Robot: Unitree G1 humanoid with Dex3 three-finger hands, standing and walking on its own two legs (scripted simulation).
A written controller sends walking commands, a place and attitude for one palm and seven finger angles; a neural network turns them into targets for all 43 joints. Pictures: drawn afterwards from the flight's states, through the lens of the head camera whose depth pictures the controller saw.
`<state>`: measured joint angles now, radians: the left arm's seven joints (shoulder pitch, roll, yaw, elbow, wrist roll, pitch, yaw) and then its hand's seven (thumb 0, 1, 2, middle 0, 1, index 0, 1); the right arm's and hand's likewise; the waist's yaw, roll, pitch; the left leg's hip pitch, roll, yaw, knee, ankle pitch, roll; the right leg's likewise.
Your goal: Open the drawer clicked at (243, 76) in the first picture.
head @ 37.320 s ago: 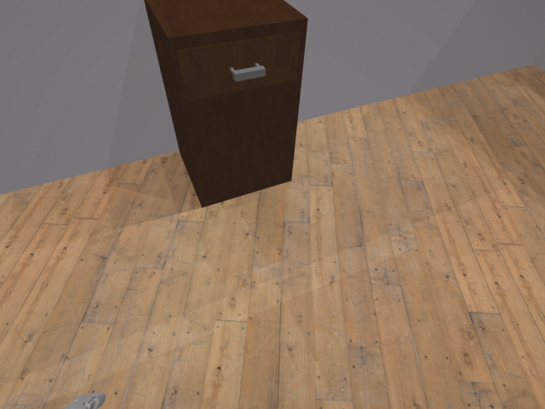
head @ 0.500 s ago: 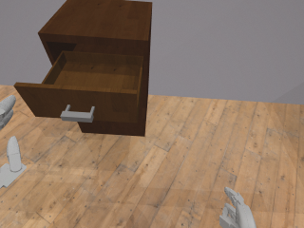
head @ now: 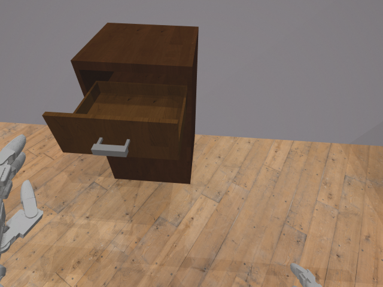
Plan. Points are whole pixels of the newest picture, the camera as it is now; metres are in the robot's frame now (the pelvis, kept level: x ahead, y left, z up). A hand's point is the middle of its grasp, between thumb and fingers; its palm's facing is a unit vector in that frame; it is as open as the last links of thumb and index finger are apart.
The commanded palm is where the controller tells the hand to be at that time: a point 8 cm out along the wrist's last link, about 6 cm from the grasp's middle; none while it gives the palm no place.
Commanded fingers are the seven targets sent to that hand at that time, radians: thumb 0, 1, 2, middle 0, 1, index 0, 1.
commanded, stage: let the arm hang, fingers relaxed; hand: left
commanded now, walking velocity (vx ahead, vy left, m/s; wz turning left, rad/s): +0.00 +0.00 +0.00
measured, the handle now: (112, 145) +0.57 +0.30 -0.09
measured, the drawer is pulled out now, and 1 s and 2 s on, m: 0.30 0.30 0.30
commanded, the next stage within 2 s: look to check the result in 1.18 s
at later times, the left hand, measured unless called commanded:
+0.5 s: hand out of the picture -0.02 +0.19 -0.17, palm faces +0.07 -0.98 -0.21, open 7.0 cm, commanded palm none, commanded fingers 0.00 0.90 0.90 -0.20 -0.30 -0.20 -0.30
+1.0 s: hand out of the picture +0.00 +0.17 -0.16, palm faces +0.04 -0.98 -0.20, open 7.3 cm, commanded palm none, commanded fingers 0.00 0.90 0.90 -0.20 -0.30 -0.20 -0.30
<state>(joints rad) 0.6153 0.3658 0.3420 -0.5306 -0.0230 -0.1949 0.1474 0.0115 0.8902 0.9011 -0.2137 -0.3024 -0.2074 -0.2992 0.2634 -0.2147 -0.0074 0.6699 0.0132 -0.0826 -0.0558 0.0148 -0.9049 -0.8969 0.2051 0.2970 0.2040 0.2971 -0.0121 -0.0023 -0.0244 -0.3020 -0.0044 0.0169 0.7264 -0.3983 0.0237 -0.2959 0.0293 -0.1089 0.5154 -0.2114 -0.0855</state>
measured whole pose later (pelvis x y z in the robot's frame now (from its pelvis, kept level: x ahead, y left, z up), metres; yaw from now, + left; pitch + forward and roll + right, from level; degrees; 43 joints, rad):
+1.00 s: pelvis +0.00 +0.00 +0.01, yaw +1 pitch -3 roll +0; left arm 0.27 0.14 0.00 1.11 0.01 0.01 0.03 0.00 0.92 0.90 -0.20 -0.30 -0.20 -0.30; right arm 0.34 -0.10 0.00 1.12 -0.01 0.00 -0.03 0.00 -0.91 -0.90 0.20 0.30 0.20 0.30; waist -0.01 0.01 0.05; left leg -0.16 0.00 0.03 0.42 -0.21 0.01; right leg -0.20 0.03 0.01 0.42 -0.17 -0.03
